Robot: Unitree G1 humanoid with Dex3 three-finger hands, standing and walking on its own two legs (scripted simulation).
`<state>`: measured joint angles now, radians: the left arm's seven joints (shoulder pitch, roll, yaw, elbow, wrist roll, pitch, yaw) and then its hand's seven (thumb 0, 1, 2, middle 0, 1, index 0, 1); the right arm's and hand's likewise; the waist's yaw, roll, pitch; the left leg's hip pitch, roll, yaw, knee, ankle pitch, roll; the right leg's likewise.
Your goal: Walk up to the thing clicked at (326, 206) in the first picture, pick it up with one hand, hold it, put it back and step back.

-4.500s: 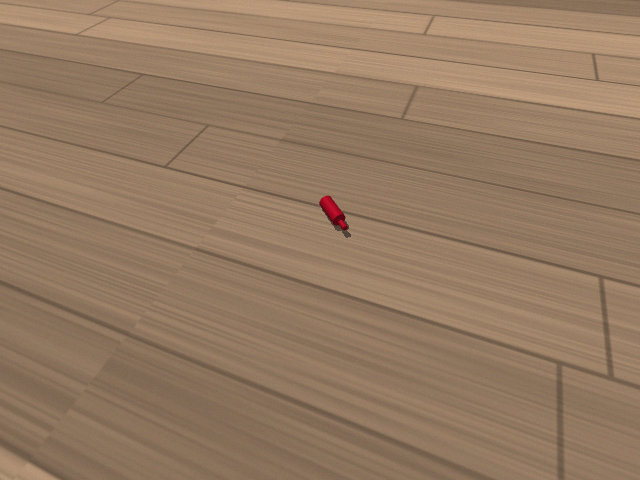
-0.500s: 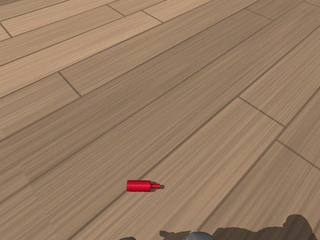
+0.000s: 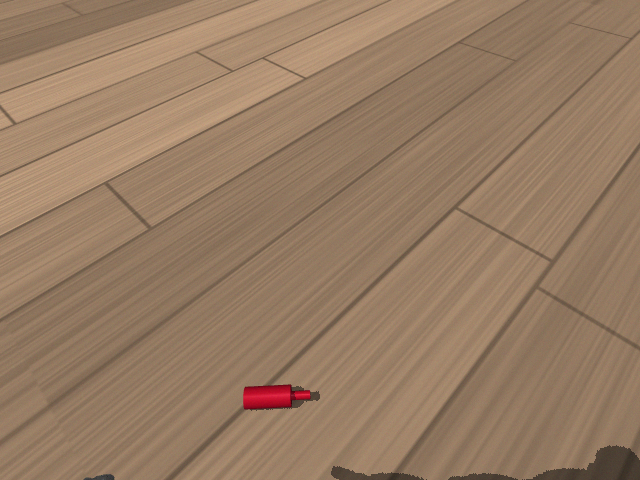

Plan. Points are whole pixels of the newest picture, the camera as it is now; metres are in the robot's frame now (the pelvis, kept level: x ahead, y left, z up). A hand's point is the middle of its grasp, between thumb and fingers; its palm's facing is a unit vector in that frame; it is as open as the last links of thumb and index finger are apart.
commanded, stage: walk up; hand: left
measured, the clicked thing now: (277, 396) +0.46 +0.16 -0.71
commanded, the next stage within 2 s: stand in 1.06 s
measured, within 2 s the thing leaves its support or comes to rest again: neither
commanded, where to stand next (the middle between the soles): +0.06 -0.01 m, yaw +3 degrees
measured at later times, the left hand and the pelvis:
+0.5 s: hand out of the picture +0.13 +0.25 -0.12, palm faces +0.04 -0.95 -0.30, open 7.4 cm; pelvis +0.01 +0.00 +0.03, yaw +1 degrees
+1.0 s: hand out of the picture +0.10 +0.26 -0.12, palm faces +0.07 -0.94 -0.32, open 7.4 cm; pelvis +0.02 +0.00 +0.03, yaw +3 degrees
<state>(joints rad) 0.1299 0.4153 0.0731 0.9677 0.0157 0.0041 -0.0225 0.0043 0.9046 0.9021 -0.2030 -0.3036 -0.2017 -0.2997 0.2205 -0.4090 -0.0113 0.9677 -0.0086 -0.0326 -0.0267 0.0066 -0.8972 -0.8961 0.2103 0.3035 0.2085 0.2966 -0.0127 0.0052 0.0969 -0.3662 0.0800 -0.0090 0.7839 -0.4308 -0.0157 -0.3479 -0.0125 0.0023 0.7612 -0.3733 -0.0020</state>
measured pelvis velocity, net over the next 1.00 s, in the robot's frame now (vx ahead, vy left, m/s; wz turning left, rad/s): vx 0.02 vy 0.00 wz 0.05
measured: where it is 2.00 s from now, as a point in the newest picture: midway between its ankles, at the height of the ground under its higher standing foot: outside the picture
